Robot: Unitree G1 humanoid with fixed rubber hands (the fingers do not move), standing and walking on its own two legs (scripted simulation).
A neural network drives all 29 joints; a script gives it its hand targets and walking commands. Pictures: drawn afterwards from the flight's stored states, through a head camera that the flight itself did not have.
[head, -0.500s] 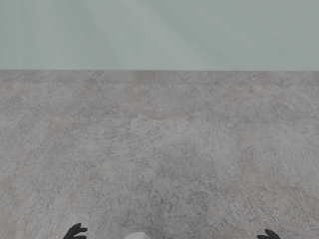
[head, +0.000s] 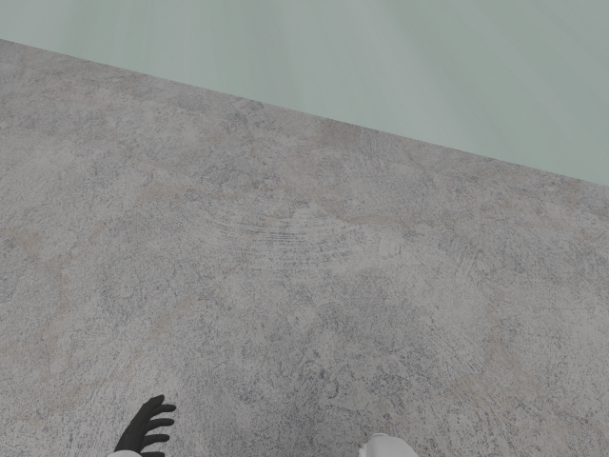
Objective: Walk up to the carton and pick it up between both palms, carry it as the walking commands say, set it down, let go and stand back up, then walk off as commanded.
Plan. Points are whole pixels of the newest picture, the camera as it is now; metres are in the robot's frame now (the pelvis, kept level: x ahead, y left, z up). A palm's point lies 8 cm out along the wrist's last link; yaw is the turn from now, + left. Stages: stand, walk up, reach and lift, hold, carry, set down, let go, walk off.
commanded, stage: walk up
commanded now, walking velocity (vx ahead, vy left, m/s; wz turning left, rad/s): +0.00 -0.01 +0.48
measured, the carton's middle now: out of the picture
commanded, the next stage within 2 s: none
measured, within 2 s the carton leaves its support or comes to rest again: neither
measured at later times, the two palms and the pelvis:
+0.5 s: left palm out of the picture -0.01 +0.23 -0.11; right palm (493, 424) +0.18 -0.26 -0.13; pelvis -0.01 -0.04 -0.01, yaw +14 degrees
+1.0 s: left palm out of the picture -0.07 +0.23 -0.10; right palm (469, 404) +0.21 -0.23 -0.13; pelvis -0.02 -0.05 -0.01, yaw +29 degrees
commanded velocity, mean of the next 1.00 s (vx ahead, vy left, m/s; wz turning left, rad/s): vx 0.07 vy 0.01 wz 0.49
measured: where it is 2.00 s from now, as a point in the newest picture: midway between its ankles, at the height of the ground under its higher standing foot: (211, 433)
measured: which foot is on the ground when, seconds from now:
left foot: down 0.00-0.14, up 0.16-0.54, down 0.56-0.92, up 0.94-1.00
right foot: up 0.00-0.12, down 0.14-0.56, up 0.58-0.90, down 0.92-1.00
